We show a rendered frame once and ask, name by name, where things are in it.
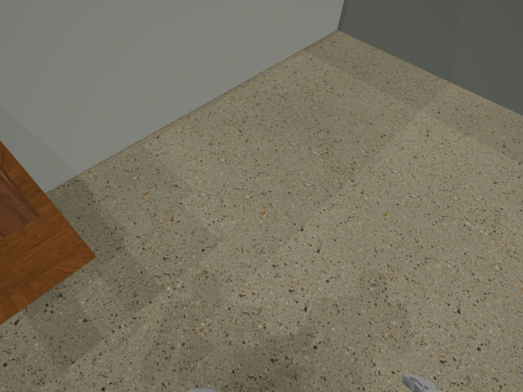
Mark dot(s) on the cabinet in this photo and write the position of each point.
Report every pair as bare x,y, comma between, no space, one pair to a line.
39,255

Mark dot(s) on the right robot hand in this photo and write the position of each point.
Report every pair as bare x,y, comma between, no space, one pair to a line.
418,384

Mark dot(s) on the drawer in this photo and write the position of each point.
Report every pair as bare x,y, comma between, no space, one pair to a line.
15,209

